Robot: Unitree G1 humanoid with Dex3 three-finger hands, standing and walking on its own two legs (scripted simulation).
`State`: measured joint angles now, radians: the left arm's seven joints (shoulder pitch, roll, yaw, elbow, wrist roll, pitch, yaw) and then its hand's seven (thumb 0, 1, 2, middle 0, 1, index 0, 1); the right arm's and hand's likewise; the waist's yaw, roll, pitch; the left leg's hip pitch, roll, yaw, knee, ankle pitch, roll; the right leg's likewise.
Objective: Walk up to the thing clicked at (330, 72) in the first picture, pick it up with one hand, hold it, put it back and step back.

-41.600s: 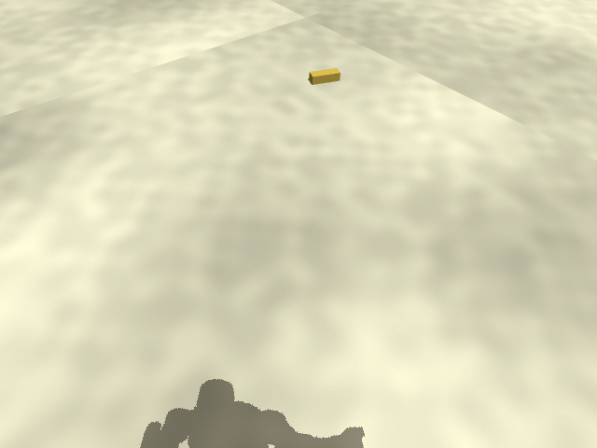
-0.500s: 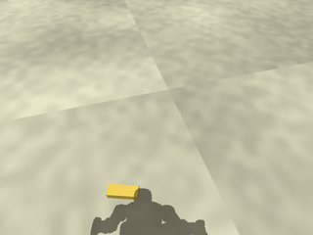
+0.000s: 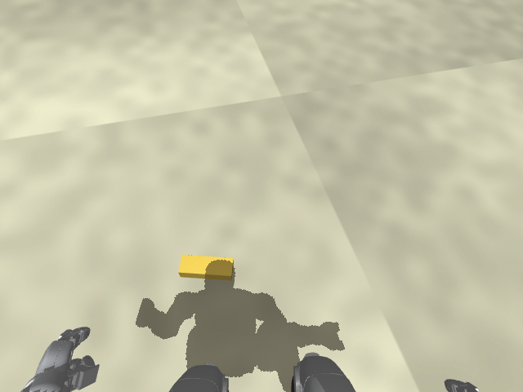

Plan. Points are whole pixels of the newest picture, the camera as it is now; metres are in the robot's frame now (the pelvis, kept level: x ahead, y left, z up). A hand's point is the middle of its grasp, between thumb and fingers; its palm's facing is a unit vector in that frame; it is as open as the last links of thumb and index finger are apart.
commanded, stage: step back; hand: left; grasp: from above
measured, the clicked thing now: (206, 267) +0.52 +0.16 -0.72
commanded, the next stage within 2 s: none
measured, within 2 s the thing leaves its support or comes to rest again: neither
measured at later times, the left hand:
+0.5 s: hand out of the picture +0.00 +0.26 -0.14, palm faces -0.10 -0.91 -0.40, open 7.3 cm
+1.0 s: hand out of the picture -0.12 +0.28 -0.14, palm faces -0.02 -0.93 -0.37, open 7.4 cm
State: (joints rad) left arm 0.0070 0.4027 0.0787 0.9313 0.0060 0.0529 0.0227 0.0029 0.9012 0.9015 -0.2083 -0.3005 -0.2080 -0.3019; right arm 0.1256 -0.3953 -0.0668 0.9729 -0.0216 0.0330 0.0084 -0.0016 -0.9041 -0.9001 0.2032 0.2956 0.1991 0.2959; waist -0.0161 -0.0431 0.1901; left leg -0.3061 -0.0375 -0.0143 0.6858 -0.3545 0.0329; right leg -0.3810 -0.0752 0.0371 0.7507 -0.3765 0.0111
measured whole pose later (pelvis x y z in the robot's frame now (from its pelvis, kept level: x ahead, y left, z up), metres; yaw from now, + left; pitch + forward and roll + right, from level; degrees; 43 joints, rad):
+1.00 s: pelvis -0.25 +0.02 +0.01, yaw -3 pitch -2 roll -1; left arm 0.14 0.40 0.10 0.82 0.01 0.07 0.01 0.00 0.90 0.90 -0.21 -0.30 -0.21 -0.30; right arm 0.15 -0.35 -0.03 0.86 -0.03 0.02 -0.01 0.00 -0.90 -0.90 0.21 0.30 0.20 0.30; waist 0.00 -0.03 0.16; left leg -0.32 0.01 -0.02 0.60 -0.25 0.02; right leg -0.47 0.11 0.14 1.21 -0.50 0.01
